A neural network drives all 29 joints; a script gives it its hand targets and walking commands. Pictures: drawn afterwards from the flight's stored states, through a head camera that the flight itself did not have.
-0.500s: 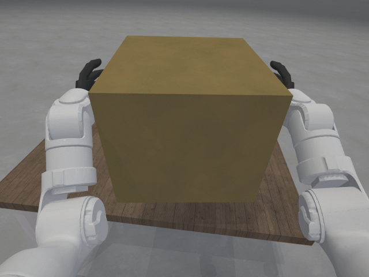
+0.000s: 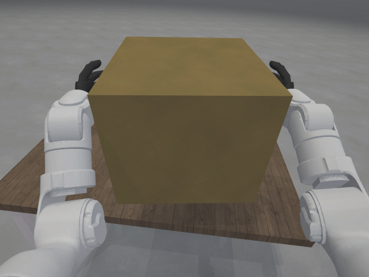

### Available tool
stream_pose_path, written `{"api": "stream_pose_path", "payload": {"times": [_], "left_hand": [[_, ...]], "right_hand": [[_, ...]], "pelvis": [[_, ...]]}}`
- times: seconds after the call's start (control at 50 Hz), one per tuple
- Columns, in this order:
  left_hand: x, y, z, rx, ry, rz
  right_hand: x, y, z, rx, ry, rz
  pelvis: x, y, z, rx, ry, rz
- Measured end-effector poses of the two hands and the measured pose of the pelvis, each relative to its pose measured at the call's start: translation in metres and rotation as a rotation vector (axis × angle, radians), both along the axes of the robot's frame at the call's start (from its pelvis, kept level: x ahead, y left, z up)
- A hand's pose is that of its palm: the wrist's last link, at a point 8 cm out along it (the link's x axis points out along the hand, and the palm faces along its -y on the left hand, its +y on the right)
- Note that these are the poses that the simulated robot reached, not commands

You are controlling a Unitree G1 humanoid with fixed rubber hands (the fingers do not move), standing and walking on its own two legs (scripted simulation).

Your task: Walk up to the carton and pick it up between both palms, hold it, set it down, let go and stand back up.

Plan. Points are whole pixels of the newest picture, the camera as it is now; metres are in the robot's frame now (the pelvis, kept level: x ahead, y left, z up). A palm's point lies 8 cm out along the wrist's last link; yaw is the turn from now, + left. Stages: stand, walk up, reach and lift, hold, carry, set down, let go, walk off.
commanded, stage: hold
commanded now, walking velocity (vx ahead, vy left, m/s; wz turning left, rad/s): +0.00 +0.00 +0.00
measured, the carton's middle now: (185, 113) +0.42 -0.01 +0.21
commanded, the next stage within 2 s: none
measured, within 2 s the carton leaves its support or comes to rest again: neither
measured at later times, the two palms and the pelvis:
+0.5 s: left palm (87, 95) +0.36 +0.19 +0.28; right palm (283, 95) +0.36 -0.20 +0.29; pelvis +0.00 +0.00 +0.00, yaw +0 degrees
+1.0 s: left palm (85, 94) +0.36 +0.19 +0.28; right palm (282, 94) +0.37 -0.20 +0.29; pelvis +0.00 +0.00 +0.00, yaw +0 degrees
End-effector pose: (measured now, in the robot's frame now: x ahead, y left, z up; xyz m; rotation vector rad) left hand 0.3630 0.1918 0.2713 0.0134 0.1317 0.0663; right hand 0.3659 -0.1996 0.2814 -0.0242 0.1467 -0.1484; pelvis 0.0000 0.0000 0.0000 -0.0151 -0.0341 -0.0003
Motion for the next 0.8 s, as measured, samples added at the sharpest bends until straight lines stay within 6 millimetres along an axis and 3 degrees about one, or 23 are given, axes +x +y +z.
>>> {"api": "stream_pose_path", "payload": {"times": [0.8], "left_hand": [[-0.0026, -0.0039, 0.0062, -0.014, 0.000, -0.003]], "right_hand": [[-0.0048, -0.0041, 0.0056, 0.016, -0.003, -0.007]], "pelvis": [[-0.0050, -0.0001, 0.0001, 0.003, -0.005, -0.010]]}}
